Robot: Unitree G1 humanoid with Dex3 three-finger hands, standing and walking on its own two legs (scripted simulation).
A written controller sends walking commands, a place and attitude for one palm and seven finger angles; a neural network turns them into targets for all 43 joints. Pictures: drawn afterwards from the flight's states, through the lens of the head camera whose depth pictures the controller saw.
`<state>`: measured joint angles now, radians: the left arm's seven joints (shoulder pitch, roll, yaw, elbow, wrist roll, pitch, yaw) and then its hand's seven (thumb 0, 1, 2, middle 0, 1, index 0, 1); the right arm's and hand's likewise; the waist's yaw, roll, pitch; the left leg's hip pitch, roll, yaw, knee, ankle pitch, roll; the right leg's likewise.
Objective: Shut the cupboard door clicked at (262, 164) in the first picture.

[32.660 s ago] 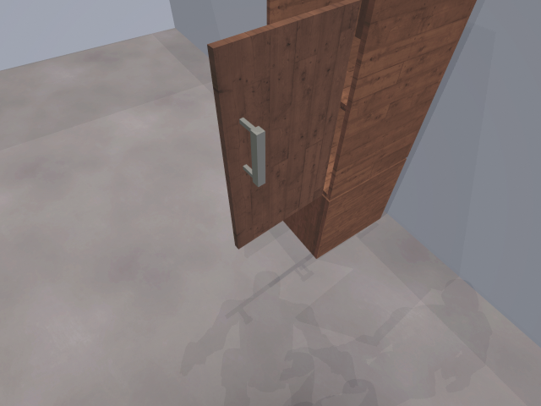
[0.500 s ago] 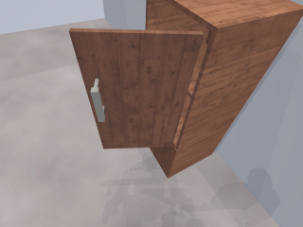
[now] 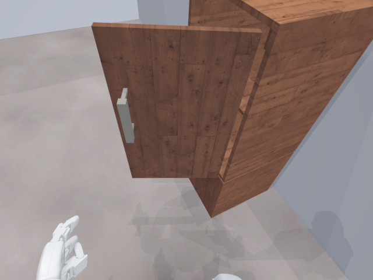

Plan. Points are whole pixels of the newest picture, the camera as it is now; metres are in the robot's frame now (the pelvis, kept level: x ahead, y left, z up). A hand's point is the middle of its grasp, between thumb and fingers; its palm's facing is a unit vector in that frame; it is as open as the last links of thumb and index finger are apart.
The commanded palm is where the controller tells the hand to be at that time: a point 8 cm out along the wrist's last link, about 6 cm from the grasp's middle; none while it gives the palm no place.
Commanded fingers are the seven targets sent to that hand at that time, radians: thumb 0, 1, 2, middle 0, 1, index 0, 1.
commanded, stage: raise the hand and make a fist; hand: left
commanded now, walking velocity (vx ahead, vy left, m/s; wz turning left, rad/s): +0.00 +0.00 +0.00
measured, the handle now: (127, 116) +0.50 +0.16 +0.05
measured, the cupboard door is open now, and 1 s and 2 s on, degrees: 65 65 65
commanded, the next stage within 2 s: bring the fist close to the handle in 1.80 s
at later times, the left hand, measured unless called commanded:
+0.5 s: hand (97, 263) +0.16 +0.17 -0.01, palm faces +0.03 -1.00 -0.04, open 5.2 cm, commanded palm +0.14 +0.23 -0.01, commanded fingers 0.00 0.90 0.90 -0.77 -0.92 -0.77 -0.92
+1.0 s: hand (90, 234) +0.21 +0.19 +0.02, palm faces +0.03 -1.00 -0.02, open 3.2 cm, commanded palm +0.18 +0.24 +0.02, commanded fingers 0.00 0.90 0.90 -1.23 -1.42 -1.23 -1.42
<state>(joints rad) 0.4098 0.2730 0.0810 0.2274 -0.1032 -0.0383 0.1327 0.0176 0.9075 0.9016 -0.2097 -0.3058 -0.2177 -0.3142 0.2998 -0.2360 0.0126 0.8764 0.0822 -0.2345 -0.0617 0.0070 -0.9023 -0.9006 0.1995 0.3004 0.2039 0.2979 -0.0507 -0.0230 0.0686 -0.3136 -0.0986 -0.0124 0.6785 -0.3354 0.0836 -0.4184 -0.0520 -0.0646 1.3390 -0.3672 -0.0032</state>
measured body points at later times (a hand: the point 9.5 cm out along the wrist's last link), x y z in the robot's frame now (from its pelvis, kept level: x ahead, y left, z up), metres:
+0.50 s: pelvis -0.06 -0.05 -0.08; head -0.02 -0.04 +0.37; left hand +0.15 +0.23 -0.01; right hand +0.14 -0.28 -0.14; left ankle +0.01 +0.06 -0.72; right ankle -0.01 -0.13 -0.72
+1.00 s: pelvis -0.02 -0.01 -0.05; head +0.04 +0.01 +0.40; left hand +0.20 +0.24 +0.02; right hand +0.16 -0.24 -0.12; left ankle +0.01 +0.06 -0.72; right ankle -0.01 -0.13 -0.72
